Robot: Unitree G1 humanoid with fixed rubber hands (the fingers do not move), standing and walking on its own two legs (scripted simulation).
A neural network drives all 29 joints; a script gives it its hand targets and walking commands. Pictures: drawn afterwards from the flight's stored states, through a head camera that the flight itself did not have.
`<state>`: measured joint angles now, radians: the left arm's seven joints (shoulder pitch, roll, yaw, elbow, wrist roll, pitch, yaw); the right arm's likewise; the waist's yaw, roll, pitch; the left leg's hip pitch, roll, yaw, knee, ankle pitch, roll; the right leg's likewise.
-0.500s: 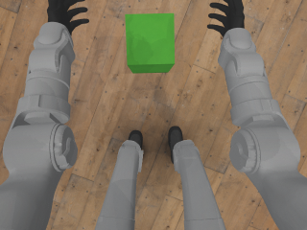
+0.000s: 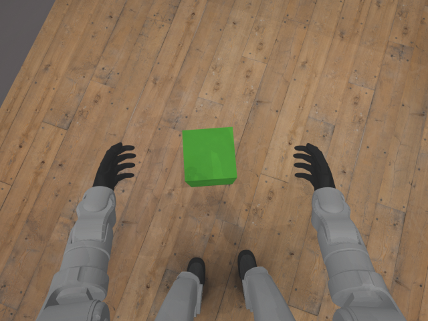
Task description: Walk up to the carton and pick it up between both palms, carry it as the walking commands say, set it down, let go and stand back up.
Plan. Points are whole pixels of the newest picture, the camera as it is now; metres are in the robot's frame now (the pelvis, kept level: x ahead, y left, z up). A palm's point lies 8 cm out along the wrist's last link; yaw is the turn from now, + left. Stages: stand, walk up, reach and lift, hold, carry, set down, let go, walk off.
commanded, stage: let go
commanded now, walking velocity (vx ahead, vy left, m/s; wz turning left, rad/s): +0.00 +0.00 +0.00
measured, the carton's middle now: (209, 160) +0.49 +0.03 -0.61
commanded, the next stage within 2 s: stand in 0.92 s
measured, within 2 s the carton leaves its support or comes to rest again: neither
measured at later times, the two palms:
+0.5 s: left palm (77, 281) +0.20 +0.22 -0.03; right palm (398, 279) +0.20 -0.25 -0.04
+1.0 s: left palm out of the picture +0.13 +0.25 -0.04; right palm out of the picture +0.14 -0.25 -0.04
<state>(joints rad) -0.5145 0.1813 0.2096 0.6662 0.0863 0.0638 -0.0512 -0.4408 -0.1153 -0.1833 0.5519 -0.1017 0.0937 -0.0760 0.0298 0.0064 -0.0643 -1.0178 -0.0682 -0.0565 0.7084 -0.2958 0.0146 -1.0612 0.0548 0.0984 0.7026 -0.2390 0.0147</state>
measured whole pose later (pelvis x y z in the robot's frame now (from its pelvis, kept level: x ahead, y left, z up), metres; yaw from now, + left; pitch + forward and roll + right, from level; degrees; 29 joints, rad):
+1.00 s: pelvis -0.01 +0.00 +0.04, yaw +1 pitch -2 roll -1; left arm 0.23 0.26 0.01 0.55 0.03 0.09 -0.01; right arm 0.22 -0.24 -0.04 0.58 -0.04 0.09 0.02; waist 0.00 0.01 0.03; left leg -0.16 -0.05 -0.08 0.53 -0.32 0.02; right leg -0.19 0.05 0.07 0.50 -0.27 -0.01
